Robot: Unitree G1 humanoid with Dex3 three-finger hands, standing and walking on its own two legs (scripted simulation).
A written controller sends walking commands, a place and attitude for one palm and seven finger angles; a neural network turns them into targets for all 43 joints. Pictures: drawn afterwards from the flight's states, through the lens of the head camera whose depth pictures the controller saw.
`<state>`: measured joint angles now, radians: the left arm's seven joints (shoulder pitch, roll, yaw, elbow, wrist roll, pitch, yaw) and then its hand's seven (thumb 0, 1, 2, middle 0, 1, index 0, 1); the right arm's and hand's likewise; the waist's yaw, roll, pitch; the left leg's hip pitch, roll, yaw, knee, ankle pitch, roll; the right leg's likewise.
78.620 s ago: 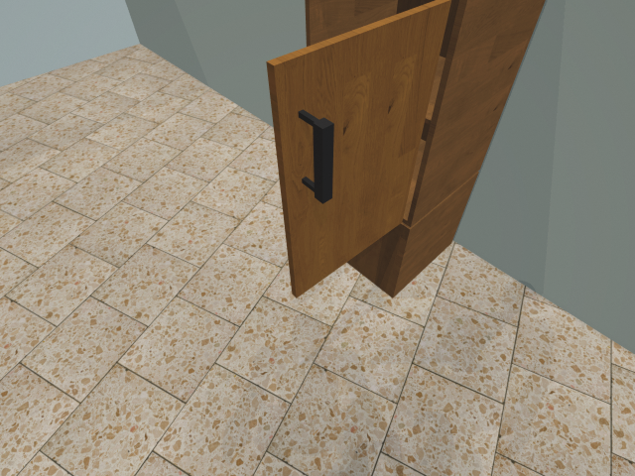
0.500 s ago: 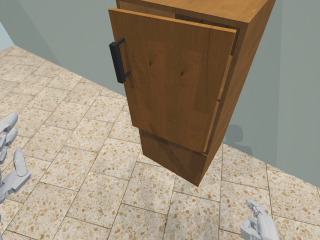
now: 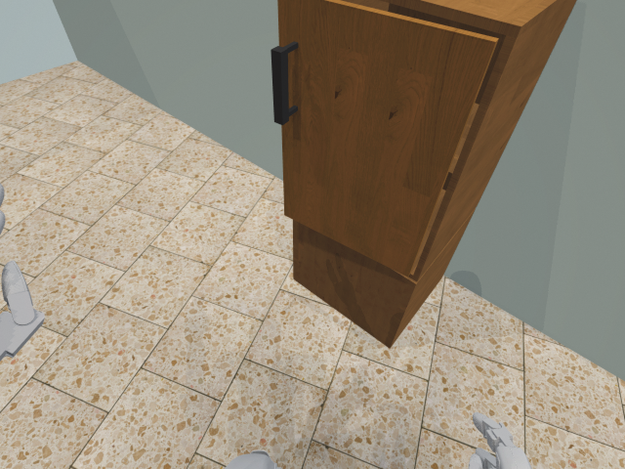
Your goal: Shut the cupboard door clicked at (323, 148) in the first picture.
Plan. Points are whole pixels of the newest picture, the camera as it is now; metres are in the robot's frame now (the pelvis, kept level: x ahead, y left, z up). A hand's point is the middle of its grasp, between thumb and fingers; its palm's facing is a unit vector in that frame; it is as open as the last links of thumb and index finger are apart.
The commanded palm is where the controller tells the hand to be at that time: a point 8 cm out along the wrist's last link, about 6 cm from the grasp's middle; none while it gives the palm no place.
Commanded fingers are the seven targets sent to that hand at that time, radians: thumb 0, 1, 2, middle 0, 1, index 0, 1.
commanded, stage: step back with the hand held close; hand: left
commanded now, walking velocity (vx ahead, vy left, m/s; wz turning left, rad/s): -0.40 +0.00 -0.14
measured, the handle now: (287, 83) +0.81 +0.11 +0.11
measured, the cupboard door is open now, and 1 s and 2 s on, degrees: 7 7 7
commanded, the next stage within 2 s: stop stepping back and stand still in 0.26 s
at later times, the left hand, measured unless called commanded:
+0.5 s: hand out of the picture +0.06 +0.25 +0.20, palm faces +0.45 -0.80 -0.40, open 7.4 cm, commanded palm +0.02 +0.29 +0.20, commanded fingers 0.00 0.90 0.90 -0.20 -0.30 -0.20 -0.30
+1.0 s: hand out of the picture +0.02 +0.24 +0.19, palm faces +0.37 -0.81 -0.46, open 7.4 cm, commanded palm -0.02 +0.29 +0.20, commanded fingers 0.00 0.90 0.90 -0.20 -0.30 -0.20 -0.30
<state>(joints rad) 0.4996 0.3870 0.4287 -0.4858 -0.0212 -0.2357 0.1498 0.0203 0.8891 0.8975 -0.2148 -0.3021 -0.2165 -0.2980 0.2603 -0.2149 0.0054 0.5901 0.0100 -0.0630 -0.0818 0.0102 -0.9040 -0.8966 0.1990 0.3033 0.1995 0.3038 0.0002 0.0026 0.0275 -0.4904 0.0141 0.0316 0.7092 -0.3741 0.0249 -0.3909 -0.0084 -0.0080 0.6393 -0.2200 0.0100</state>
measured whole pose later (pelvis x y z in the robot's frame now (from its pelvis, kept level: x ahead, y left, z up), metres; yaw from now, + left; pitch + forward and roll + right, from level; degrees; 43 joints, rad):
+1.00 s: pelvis -0.19 +0.00 +0.02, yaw -6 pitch -1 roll +1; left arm 0.58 0.41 0.41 -0.46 -0.03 -0.22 0.17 0.02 0.89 0.90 -0.22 -0.30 -0.22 -0.30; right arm 0.31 -0.21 -0.01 0.69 0.00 -0.05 -0.06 0.01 -0.90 -0.90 0.20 0.30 0.20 0.30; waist -0.01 -0.02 -0.04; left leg -0.48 0.02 0.05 0.93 -0.37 -0.01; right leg -0.18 0.04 -0.05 0.50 -0.32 -0.08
